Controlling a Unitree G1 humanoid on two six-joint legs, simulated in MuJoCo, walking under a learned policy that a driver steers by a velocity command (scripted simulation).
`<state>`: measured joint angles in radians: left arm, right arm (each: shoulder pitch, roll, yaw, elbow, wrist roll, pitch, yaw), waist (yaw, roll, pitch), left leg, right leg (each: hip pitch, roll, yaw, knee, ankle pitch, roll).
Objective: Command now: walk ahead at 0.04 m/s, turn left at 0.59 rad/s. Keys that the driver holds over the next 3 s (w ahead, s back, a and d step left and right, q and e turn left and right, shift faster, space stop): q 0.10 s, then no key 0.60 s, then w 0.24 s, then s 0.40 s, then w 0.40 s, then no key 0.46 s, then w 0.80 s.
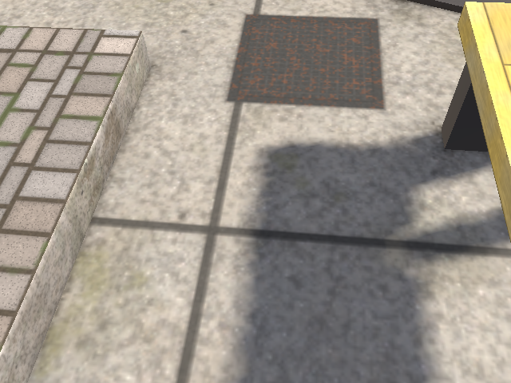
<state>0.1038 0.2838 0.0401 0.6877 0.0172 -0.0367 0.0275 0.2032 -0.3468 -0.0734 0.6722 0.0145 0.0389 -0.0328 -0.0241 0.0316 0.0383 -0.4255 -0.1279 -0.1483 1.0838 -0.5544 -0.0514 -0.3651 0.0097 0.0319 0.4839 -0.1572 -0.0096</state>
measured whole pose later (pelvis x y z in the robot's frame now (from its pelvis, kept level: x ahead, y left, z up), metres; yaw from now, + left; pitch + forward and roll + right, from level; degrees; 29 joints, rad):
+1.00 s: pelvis +0.04 +0.03 -0.01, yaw +8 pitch +1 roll +0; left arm 0.30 0.25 0.04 0.84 -0.01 -0.08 0.01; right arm 0.28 -0.26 -0.06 0.81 0.02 -0.06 0.00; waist 0.00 0.00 0.00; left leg -0.25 -0.03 -0.03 0.63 -0.39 0.02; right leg -0.21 -0.01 0.03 0.64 -0.43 -0.01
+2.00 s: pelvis +0.15 +0.09 +0.00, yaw +7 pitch +1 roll -1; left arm 0.30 0.29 0.06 0.92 -0.01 -0.05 0.04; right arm 0.11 -0.25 -0.06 0.91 0.00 -0.07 0.02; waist 0.02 -0.04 0.04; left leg -0.31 0.00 0.05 0.45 -0.16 0.04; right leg -0.35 -0.03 0.02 1.05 -0.51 0.04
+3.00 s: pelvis +0.50 +0.02 +0.01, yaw +8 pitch -1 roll +0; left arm 0.31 0.23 0.03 0.95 0.01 -0.10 -0.03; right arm 0.16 -0.30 -0.06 0.91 0.02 -0.07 -0.02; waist 0.04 0.04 0.02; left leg -0.61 0.12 -0.03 1.03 -0.14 0.04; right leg -0.13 0.06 -0.06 0.31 -0.16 -0.08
